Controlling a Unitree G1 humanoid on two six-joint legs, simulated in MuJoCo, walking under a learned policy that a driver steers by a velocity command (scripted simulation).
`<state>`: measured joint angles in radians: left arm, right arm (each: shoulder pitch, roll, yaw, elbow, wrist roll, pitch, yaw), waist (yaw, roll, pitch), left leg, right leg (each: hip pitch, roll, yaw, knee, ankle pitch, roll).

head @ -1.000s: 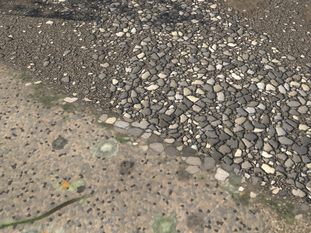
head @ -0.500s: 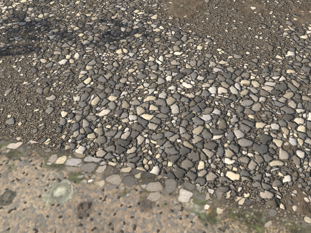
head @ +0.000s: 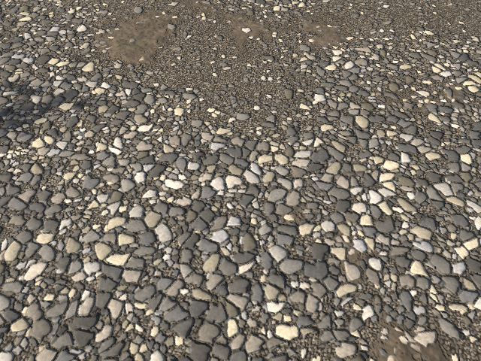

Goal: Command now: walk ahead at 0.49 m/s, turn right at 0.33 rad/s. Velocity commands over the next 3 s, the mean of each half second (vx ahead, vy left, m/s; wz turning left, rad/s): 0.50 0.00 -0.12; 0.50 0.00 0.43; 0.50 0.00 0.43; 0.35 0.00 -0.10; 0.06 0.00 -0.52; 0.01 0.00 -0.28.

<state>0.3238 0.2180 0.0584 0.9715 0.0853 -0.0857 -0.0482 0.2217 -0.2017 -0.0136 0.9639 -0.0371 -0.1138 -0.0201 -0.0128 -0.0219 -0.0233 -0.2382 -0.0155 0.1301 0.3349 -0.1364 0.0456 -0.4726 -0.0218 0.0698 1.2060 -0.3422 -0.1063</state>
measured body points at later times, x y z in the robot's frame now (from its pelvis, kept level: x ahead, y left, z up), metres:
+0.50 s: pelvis +0.26 -0.07 +0.00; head +0.27 -0.08 +0.45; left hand +0.30 +0.18 -0.14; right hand +0.30 -0.31 -0.15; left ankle +0.18 +0.08 -0.64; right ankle +0.27 -0.15 -0.74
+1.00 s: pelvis +0.54 -0.01 -0.14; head +0.57 +0.01 +0.31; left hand +0.31 +0.12 -0.27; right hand +0.79 -0.14 -0.25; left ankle +0.66 +0.13 -0.87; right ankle +0.28 -0.16 -0.72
